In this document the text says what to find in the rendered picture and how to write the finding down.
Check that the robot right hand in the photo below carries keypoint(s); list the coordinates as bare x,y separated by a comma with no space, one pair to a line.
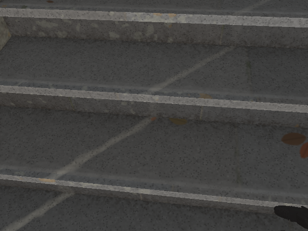
294,214

